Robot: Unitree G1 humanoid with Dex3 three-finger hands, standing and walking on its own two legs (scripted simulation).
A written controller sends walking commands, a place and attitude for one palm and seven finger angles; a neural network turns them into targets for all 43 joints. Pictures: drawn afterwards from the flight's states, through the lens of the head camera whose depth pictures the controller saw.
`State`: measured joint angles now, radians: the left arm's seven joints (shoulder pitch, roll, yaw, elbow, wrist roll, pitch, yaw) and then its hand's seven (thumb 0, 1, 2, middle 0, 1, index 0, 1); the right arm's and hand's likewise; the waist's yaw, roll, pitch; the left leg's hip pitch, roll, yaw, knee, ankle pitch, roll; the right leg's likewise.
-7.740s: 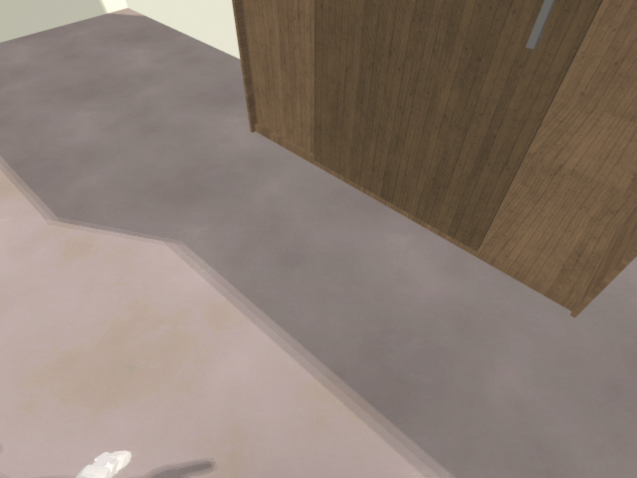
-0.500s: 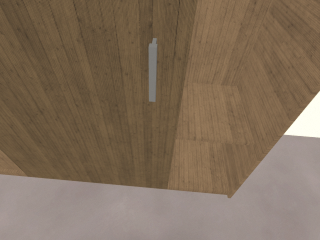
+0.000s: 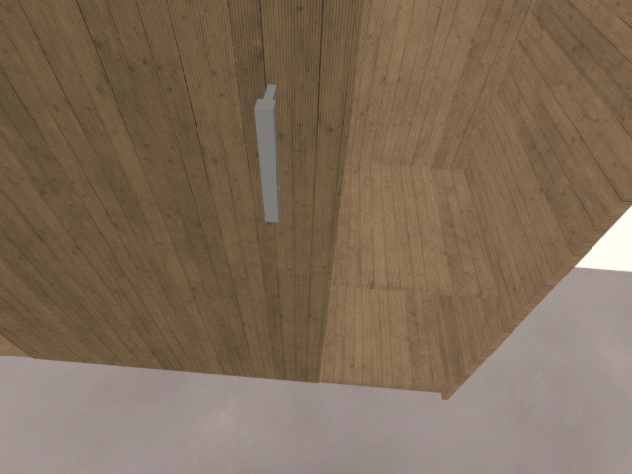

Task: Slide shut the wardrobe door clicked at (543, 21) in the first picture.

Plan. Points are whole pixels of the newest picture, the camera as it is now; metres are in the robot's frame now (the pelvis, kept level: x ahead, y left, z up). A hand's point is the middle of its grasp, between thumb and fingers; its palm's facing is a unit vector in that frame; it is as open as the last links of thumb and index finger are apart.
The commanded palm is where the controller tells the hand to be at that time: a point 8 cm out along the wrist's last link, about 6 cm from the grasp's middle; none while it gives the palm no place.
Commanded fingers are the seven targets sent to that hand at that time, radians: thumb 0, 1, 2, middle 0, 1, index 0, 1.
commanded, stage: come to a stop and stand still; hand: left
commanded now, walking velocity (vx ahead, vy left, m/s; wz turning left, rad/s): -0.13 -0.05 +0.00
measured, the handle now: (271, 158) +0.45 +0.11 +0.17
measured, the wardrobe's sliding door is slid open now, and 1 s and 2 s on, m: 0.39 0.39 0.39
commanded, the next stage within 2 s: look again from close up in 1.40 s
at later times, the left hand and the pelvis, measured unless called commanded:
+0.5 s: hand out of the picture +0.04 +0.14 -0.16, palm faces +0.05 -0.97 -0.25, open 7.4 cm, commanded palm none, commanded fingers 0.00 0.90 0.90 -0.20 -0.30 -0.20 -0.30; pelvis -0.01 -0.05 +0.00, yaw +3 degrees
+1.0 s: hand out of the picture -0.01 +0.16 -0.17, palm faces +0.05 -0.98 -0.20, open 7.4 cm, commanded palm none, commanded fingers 0.00 0.90 0.90 -0.20 -0.30 -0.20 -0.30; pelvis +0.00 -0.02 +0.01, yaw +2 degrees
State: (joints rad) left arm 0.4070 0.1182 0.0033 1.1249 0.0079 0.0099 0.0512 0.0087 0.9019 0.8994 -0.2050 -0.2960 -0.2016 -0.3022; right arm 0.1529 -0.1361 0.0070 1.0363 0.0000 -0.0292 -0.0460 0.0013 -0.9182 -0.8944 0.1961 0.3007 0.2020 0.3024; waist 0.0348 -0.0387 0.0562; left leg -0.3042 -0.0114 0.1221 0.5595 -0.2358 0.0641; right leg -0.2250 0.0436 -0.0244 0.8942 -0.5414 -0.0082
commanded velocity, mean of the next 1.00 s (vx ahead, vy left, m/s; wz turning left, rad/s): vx -0.01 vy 0.00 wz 0.00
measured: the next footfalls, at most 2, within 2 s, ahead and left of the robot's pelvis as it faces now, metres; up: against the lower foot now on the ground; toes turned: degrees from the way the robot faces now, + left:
right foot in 0.20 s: +0.03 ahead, -0.15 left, +0.00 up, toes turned +1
